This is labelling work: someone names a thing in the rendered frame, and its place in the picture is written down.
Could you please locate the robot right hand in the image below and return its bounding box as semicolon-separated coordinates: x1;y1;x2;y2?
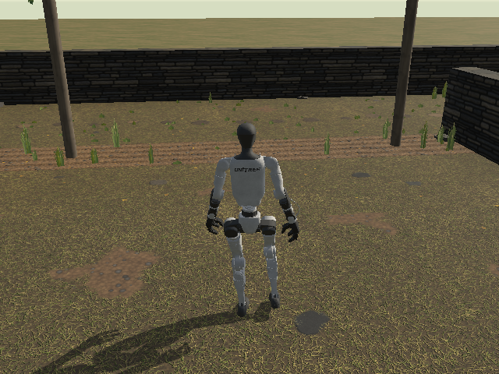
281;221;299;242

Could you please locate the robot right forearm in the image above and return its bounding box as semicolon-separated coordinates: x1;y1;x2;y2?
279;187;297;224

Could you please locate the robot left hand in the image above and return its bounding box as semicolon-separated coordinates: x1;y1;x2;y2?
206;217;224;235

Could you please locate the robot left forearm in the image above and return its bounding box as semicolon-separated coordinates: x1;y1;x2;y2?
207;189;221;219

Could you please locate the robot right upper arm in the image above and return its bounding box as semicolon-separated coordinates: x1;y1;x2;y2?
264;156;286;199

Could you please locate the left robot thigh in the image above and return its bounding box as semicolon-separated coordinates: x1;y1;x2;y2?
224;217;246;271

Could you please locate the robot left upper arm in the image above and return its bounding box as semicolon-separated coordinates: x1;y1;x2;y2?
212;157;232;199

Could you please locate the right robot shin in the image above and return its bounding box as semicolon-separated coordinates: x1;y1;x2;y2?
266;245;278;298

